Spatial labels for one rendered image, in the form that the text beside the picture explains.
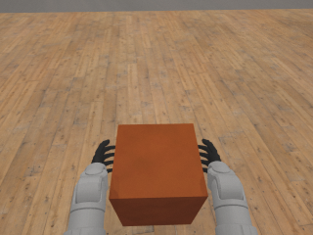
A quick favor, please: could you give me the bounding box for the left robot forearm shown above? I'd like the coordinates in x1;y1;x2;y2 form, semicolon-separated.
63;163;109;235

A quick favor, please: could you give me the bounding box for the right robot hand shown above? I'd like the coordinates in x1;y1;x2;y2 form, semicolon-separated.
198;139;221;173

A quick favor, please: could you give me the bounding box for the left robot hand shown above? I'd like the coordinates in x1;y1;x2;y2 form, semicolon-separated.
91;139;115;173

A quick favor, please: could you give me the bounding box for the right robot forearm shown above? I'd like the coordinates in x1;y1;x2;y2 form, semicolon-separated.
207;161;258;235

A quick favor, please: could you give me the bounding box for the carton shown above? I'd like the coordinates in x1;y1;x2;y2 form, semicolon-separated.
109;123;208;226

